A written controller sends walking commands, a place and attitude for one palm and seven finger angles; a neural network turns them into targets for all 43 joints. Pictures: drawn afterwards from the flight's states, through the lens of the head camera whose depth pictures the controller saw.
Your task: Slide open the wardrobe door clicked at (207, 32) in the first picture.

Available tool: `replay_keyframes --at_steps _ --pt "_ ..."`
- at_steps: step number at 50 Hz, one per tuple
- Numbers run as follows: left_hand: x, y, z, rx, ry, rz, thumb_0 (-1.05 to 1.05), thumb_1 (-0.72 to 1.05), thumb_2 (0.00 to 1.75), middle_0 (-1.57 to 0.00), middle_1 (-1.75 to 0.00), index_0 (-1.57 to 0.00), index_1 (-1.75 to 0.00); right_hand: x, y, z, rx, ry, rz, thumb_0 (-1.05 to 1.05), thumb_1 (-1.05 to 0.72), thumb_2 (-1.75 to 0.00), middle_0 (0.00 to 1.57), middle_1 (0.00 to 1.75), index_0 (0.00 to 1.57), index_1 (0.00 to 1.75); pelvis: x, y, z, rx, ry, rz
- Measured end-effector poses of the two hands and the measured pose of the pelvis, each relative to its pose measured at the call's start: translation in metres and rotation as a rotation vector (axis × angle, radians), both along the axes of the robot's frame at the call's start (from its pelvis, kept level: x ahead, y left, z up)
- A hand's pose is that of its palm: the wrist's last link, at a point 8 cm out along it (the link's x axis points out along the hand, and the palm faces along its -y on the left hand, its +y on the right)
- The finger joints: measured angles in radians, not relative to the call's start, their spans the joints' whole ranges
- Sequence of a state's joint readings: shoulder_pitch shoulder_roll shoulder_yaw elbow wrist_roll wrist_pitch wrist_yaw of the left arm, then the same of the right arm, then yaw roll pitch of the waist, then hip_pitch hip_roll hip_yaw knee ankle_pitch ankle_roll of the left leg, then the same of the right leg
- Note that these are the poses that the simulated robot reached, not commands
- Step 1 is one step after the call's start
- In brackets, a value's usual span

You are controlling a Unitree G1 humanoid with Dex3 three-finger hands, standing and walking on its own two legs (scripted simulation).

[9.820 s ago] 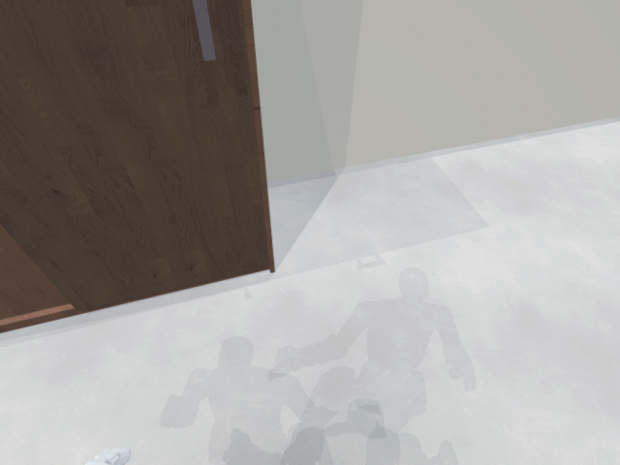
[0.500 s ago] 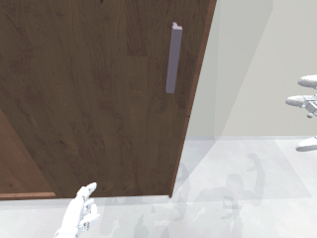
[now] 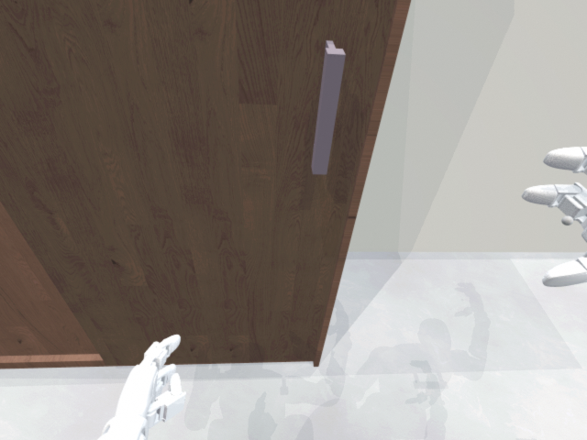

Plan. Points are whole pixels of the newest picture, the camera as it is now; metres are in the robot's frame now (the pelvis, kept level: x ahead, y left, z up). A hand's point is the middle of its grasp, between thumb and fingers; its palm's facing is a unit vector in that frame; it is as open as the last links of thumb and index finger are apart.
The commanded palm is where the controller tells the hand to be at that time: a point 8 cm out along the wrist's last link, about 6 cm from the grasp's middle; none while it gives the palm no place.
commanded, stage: move the hooked fingers beside the handle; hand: right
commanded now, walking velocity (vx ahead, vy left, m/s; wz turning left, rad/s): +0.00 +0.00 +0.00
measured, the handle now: (324, 110) +0.54 -0.04 +0.22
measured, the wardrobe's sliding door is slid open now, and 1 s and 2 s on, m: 0.00 0.00 0.00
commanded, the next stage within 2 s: none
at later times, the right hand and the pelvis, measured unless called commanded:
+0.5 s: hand (500, 185) +0.34 -0.23 +0.24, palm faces +0.03 +1.00 -0.06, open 14.0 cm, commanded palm +0.31 -0.28 +0.24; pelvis +0.01 +0.01 +0.00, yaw +1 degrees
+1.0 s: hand (441, 156) +0.40 -0.18 +0.24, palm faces +0.01 +1.00 -0.02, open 14.0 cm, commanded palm +0.38 -0.23 +0.24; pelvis +0.01 +0.02 +0.00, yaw +1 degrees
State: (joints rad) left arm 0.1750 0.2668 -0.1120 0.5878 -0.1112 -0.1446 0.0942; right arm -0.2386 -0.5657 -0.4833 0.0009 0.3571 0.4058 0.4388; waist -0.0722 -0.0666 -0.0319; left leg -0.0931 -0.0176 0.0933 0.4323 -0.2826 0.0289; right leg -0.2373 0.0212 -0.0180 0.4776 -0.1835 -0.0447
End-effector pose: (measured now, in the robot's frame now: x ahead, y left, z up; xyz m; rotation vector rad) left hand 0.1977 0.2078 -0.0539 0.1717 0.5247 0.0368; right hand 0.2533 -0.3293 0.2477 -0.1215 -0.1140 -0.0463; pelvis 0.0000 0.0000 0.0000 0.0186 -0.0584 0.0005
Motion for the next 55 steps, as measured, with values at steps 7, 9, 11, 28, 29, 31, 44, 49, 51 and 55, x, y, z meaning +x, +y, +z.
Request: replay_keyframes --at_steps 7,9,11,28,29,31,44,49,51,55 --pt "0.004 0.000 -0.001 -0.003 0.008 -0.007 0.01 0.90 0.90 -0.21 -0.30 -0.20 -0.30 0.006 0.002 -0.002 0.015 0.004 0.001 -0.01 0.50 -0.30 0.30 1.20 0.30 1.20 0.003 0.001 0.000 -0.001 0.004 -0.004" --pt "0.005 0.000 -0.002 0.001 0.011 -0.009 0.01 0.90 0.90 -0.21 -0.30 -0.20 -0.30 0.011 0.007 -0.003 0.022 0.004 0.005 -0.01 0.50 -0.30 0.30 1.20 0.30 1.20 0.003 0.002 0.000 -0.001 0.003 -0.008" --pt "0.006 0.001 -0.002 0.005 0.014 -0.009 0.01 0.90 0.90 -0.21 -0.30 -0.20 -0.30 0.017 0.015 -0.004 0.027 0.002 0.018 -0.01 0.50 -0.30 0.30 1.20 0.30 1.20 0.003 0.002 0.000 -0.002 0.004 -0.011" --pt "-0.006 0.023 -0.007 0.006 0.067 0.063 0.01 0.90 0.90 -0.21 -0.30 -0.20 -0.30 0.067 0.047 -0.005 0.067 0.027 0.022 -0.01 0.50 -0.30 0.30 1.20 0.30 1.20 0.008 0.010 0.001 -0.010 0.018 0.011" --pt "-0.008 0.025 -0.008 0.009 0.073 0.068 0.01 0.90 0.90 -0.21 -0.30 -0.20 -0.30 0.069 0.048 -0.005 0.068 0.027 0.023 -0.01 0.50 -0.30 0.30 1.20 0.30 1.20 0.009 0.011 0.001 -0.011 0.018 0.011" --pt "-0.010 0.029 -0.009 0.014 0.083 0.077 0.01 0.90 0.90 -0.21 -0.30 -0.20 -0.30 0.072 0.052 -0.005 0.068 0.022 0.027 -0.01 0.50 -0.30 0.30 1.20 0.30 1.20 0.009 0.011 0.001 -0.011 0.019 0.012" --pt "-0.022 0.038 -0.018 0.017 0.134 0.114 0.01 0.90 0.90 -0.20 -0.30 -0.20 -0.30 0.106 0.084 -0.006 0.092 0.048 0.047 -0.01 0.50 -0.30 0.30 1.20 0.30 1.20 0.009 0.015 0.001 -0.014 0.029 0.014" --pt "-0.031 0.041 -0.021 0.015 0.161 0.133 0.01 0.90 0.90 -0.21 -0.30 -0.20 -0.30 0.122 0.091 -0.008 0.103 0.066 0.039 -0.01 0.50 -0.30 0.30 1.20 0.30 1.20 0.009 0.016 0.001 -0.015 0.035 0.019" --pt "-0.036 0.044 -0.023 0.018 0.176 0.143 0.01 0.90 0.90 -0.21 -0.30 -0.20 -0.30 0.128 0.094 -0.008 0.105 0.071 0.038 -0.01 0.50 -0.30 0.30 1.20 0.30 1.20 0.009 0.017 0.001 -0.014 0.038 0.020" --pt "-0.047 0.049 -0.027 0.027 0.211 0.164 0.01 0.90 0.90 -0.21 -0.30 -0.20 -0.30 0.140 0.101 -0.007 0.109 0.070 0.043 -0.01 0.50 -0.30 0.30 1.20 0.30 1.20 0.010 0.016 0.001 -0.014 0.044 0.022"
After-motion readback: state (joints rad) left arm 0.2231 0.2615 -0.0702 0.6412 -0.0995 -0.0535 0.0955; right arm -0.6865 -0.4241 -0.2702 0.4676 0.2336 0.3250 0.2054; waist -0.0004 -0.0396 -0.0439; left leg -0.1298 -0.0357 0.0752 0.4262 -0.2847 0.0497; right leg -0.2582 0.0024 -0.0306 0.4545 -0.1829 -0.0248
